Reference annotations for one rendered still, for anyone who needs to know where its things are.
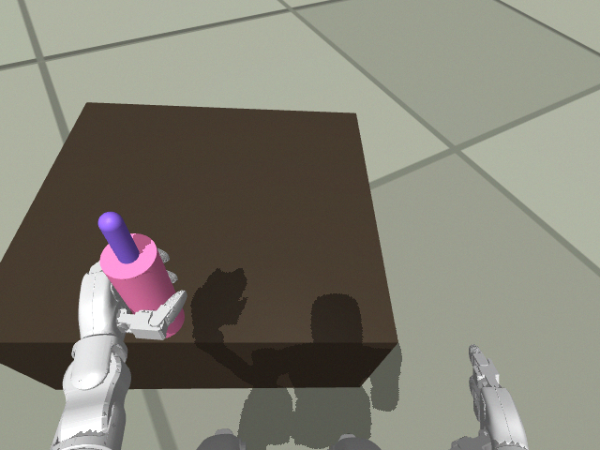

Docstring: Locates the bottle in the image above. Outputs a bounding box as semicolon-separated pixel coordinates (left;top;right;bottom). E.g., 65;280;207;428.
97;212;185;338

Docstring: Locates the left robot hand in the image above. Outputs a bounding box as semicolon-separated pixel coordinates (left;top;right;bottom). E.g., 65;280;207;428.
78;248;188;341

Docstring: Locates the left robot arm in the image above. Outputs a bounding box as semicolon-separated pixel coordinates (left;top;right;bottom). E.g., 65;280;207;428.
50;334;131;450

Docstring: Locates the right robot hand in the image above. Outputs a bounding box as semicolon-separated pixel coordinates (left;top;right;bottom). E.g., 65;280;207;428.
449;344;529;450

